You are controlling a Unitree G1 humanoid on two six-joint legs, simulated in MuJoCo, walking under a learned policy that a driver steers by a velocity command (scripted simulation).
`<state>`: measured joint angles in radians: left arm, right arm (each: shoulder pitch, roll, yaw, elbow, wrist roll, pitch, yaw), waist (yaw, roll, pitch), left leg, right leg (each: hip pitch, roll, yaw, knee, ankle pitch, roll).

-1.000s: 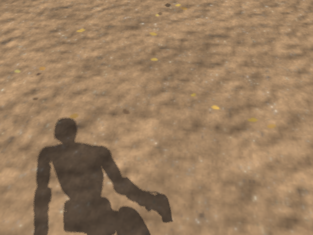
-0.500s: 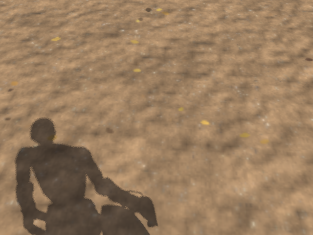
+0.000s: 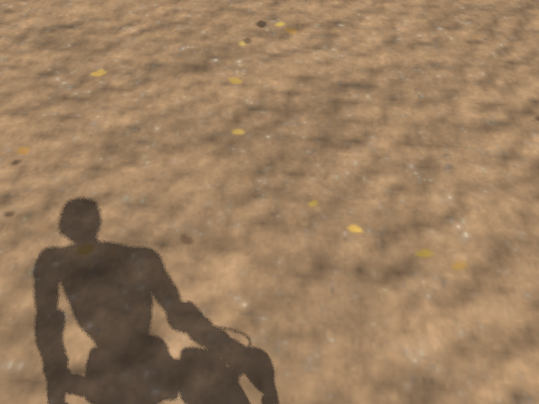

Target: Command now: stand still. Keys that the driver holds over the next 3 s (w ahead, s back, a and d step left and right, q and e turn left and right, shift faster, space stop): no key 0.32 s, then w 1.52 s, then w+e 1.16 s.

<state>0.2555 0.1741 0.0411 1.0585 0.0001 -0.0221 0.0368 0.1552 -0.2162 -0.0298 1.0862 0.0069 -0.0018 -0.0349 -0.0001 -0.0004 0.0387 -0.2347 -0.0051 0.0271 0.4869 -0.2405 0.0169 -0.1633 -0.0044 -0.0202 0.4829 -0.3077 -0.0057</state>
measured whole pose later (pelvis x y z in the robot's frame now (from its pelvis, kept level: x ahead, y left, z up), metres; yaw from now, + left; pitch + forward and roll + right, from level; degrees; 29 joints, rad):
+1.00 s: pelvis +0.21 +0.01 -0.01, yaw +0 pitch +2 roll +0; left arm -0.04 0.22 0.04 0.84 -0.03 -0.09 -0.03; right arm 0.49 -0.18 -0.02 1.10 0.01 -0.09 -0.02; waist -0.09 -0.03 0.02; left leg 0.17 -0.03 0.03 0.14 -0.35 0.03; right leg -0.66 -0.05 -0.05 0.59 0.02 -0.05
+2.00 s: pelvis +0.78 +0.05 +0.01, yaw -2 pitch +2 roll +1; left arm 0.11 0.26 0.06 0.90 -0.02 -0.07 -0.01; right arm 0.35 -0.23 -0.05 1.00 -0.01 -0.10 0.00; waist -0.05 -0.05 -0.01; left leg -0.02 -0.05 0.10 0.19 -0.20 0.05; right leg -0.71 -0.12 0.04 0.74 0.07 -0.03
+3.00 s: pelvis +1.33 -0.08 +0.01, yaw -36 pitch +2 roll +2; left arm 0.18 0.31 0.08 0.67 -0.02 -0.02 -0.01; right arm 0.31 -0.27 -0.08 0.86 -0.01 -0.10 0.00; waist -0.07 -0.05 0.03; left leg -0.07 -0.01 0.15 0.27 -0.22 0.02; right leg -0.72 -0.11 0.06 0.93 -0.09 0.00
